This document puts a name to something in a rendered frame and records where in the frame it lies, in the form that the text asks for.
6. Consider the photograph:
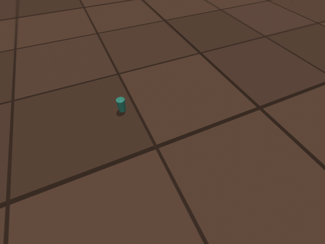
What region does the cup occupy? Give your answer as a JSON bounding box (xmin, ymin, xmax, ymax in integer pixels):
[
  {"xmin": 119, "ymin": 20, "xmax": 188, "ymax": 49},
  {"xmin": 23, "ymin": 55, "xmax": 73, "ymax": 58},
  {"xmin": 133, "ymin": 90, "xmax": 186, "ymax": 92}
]
[{"xmin": 116, "ymin": 97, "xmax": 126, "ymax": 112}]

